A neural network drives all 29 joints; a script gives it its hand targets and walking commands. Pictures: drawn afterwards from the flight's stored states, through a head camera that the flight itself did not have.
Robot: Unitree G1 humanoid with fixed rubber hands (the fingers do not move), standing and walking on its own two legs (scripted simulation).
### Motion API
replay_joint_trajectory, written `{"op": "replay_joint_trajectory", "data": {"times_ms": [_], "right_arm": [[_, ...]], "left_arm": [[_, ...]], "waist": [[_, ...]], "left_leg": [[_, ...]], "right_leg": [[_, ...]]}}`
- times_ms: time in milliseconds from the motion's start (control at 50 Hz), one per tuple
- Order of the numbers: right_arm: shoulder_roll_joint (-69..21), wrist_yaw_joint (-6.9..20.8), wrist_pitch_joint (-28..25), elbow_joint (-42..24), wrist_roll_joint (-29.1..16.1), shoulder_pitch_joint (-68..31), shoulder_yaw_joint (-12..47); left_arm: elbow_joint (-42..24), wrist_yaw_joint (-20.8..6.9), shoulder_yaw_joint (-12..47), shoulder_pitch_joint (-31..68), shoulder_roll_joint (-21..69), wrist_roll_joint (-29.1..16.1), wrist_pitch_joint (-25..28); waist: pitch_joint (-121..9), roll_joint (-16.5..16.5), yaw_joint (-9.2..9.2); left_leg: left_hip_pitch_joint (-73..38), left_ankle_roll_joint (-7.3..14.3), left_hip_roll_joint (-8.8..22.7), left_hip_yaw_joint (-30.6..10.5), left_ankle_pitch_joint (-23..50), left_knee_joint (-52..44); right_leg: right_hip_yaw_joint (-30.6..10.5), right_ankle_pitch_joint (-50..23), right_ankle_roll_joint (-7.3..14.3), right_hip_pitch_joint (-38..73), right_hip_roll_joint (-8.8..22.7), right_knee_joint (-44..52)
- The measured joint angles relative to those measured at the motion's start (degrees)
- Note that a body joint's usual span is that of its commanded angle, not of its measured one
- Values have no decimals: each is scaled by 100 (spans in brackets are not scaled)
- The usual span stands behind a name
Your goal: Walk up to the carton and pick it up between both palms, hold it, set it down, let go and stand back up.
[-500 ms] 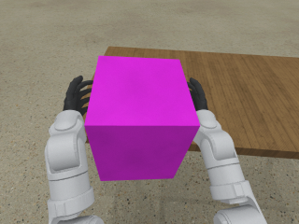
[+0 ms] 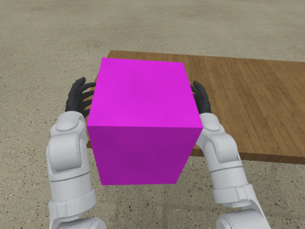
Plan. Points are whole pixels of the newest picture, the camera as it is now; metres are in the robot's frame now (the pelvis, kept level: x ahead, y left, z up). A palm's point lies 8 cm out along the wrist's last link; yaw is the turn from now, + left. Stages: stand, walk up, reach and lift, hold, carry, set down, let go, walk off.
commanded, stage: hold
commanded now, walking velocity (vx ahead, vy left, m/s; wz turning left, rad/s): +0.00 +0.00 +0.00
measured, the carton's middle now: (141, 125) +0.36 +0.00 +0.12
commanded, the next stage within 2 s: none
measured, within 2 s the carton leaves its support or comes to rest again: neither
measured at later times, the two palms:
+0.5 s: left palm (78, 115) +0.35 +0.14 +0.18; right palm (201, 117) +0.35 -0.15 +0.15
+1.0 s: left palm (78, 118) +0.34 +0.14 +0.18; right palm (200, 118) +0.35 -0.15 +0.15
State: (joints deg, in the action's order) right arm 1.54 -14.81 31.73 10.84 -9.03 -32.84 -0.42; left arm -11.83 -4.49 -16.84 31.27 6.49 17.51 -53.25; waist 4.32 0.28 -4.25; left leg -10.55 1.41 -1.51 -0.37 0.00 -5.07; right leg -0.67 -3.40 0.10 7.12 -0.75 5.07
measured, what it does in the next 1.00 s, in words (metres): stands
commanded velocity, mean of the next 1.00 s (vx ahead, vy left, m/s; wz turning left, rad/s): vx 0.00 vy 0.00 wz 0.00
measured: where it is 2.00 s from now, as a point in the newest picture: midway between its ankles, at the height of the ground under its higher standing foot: outside the picture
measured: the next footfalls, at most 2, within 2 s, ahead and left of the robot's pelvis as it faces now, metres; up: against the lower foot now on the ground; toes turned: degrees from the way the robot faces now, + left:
none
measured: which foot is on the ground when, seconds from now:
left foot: down 0.00-1.00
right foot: down 0.00-1.00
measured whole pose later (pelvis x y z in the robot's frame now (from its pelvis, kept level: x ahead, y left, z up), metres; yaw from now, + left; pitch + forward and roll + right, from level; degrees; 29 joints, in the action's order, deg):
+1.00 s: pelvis +0.00 +0.00 +0.00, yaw +0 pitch -5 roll +0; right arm 2.2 -15.2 31.7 10.0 -9.5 -31.3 0.9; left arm -13.3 -4.2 -16.2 29.5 6.9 17.2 -53.8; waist 5.7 0.1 -4.4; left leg -10.2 1.4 -1.6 -0.3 0.2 -5.1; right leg -0.7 -3.6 0.1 6.8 -0.7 5.1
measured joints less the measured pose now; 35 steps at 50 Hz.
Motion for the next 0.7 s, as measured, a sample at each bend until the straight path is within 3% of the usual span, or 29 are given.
{"op": "replay_joint_trajectory", "data": {"times_ms": [120,300,500,700], "right_arm": [[-13,-9,14,31,-12,122,48],[106,-16,-10,-189,-63,59,120],[-28,-2,11,76,10,80,7],[109,-23,-16,-183,-58,60,123]], "left_arm": [[12,-58,13,-71,11,65,-86],[-245,133,78,-160,45,-114,31],[67,-70,-5,-17,11,83,-77],[-237,130,75,-165,50,-120,41]], "waist": [[139,3,-10],[11,-26,-13],[120,6,0],[10,-28,-6]], "left_leg": [[-60,3,-2,18,-3,-2],[126,4,-16,-11,35,0],[-74,1,3,20,-6,-2],[136,1,-12,-13,39,0]], "right_leg": [[-18,-2,-1,54,1,1],[12,-26,-5,-121,17,-2],[-20,0,2,68,-4,1],[14,-29,-1,-130,14,-2]]}}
